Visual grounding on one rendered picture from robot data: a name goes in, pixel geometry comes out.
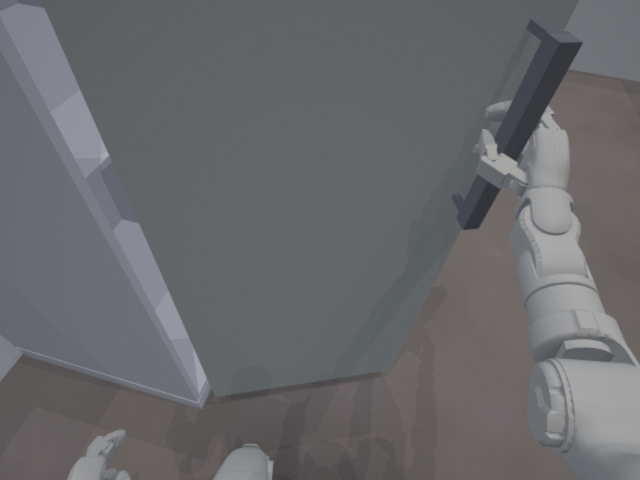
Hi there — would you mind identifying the robot right forearm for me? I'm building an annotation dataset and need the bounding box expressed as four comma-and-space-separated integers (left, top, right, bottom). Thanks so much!
509, 187, 640, 370

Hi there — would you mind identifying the robot left thigh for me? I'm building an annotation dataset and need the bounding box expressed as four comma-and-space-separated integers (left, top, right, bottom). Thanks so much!
213, 448, 273, 480

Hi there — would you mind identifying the fridge door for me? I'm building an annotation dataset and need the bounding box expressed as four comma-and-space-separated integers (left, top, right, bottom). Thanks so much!
41, 0, 579, 397

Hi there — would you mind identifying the handle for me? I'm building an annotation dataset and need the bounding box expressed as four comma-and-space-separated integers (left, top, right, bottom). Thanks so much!
452, 19, 583, 230

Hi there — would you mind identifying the robot left hand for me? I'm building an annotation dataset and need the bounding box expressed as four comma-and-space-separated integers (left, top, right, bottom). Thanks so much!
67, 429, 131, 480

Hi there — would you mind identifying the robot right hand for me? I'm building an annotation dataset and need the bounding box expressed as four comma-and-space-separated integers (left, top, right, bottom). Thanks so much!
473, 100, 570, 202

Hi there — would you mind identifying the right robot upper arm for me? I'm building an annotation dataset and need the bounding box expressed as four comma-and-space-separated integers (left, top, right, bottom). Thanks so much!
527, 358, 640, 480

